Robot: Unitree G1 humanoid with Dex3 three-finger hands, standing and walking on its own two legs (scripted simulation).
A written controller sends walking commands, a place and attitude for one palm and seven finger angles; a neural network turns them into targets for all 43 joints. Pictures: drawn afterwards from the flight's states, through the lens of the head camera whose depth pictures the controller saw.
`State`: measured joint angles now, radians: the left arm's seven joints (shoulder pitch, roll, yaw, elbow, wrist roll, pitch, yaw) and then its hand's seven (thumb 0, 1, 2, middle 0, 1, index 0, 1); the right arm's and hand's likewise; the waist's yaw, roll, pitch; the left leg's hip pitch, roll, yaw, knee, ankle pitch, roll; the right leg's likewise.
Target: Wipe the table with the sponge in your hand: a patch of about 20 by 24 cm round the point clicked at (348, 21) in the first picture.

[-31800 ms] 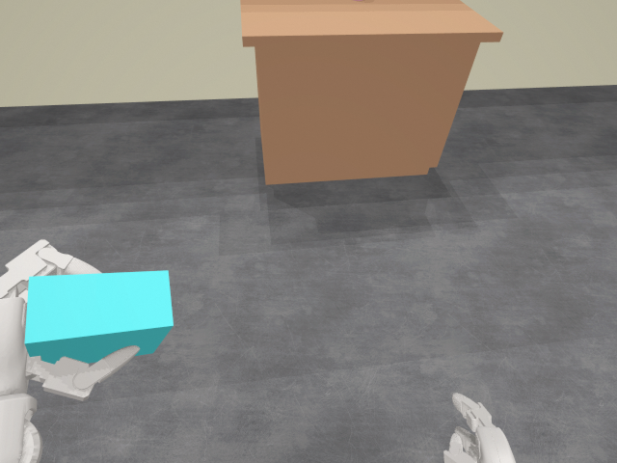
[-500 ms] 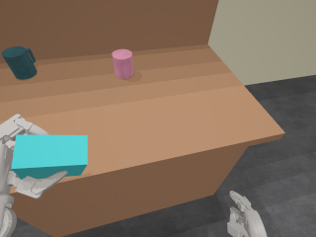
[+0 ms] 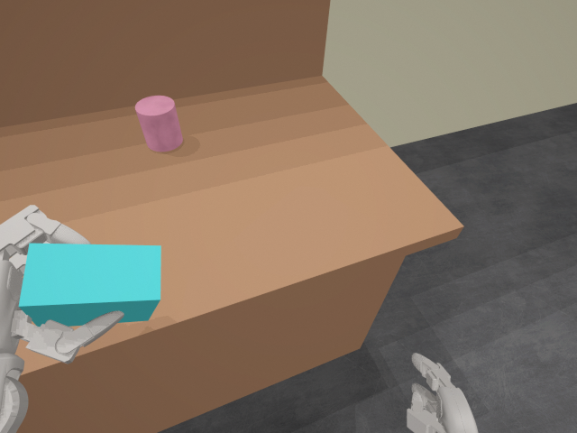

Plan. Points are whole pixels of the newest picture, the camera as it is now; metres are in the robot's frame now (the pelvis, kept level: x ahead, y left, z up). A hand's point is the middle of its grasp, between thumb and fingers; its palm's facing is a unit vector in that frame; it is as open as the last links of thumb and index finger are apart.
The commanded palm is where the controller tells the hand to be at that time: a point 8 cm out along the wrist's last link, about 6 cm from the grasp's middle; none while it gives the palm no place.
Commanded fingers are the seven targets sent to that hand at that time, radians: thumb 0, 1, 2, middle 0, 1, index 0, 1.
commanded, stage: come to a stop and stand still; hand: left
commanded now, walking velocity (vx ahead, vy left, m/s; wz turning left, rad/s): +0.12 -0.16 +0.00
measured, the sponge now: (116, 287) +0.23 +0.20 +0.14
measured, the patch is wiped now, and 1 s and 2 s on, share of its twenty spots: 0.00 0.00 0.00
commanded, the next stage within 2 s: look again from close up in 1.26 s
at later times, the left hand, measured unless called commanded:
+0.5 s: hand (40, 324) +0.19 +0.25 +0.15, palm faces +0.41 -0.84 -0.34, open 9.9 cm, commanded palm +0.14 +0.29 +0.18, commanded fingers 0.00 0.10 1.30 -1.20 -1.60 -1.20 -1.60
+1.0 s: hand out of the picture +0.21 +0.31 +0.16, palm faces +0.37 -0.85 -0.37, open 9.9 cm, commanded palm +0.16 +0.34 +0.18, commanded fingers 0.00 0.10 1.30 -1.20 -1.60 -1.20 -1.60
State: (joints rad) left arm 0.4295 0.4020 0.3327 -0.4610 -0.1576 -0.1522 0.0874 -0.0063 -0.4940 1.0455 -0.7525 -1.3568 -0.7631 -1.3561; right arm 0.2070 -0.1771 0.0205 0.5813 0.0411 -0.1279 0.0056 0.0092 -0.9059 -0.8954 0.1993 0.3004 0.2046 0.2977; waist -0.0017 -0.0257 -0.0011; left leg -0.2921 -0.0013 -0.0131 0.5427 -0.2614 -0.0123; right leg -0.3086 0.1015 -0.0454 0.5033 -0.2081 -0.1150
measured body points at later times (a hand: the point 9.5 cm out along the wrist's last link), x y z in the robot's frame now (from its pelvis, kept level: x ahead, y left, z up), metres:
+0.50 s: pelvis -0.01 +0.00 +0.01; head -0.01 -0.01 +0.46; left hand +0.16 +0.30 +0.17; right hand +0.20 -0.22 -0.06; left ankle +0.02 +0.13 -0.73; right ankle +0.04 -0.04 -0.73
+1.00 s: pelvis +0.00 +0.06 +0.01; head +0.00 +0.07 +0.46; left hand +0.19 +0.35 +0.18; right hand +0.17 -0.16 -0.07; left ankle +0.02 +0.13 -0.73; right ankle +0.04 -0.04 -0.73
